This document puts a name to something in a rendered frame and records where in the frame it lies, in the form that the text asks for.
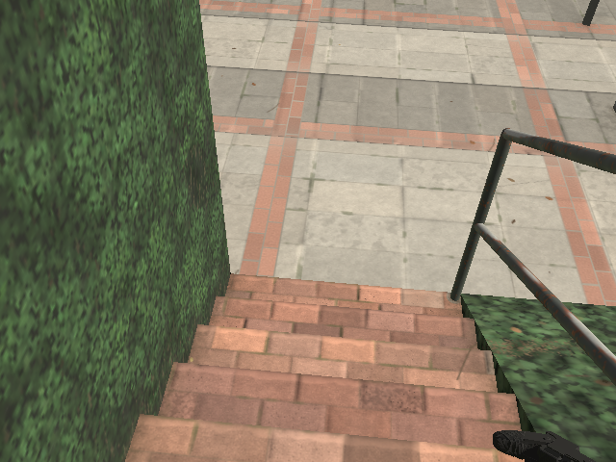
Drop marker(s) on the stairs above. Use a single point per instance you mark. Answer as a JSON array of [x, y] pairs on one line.
[[292, 370]]

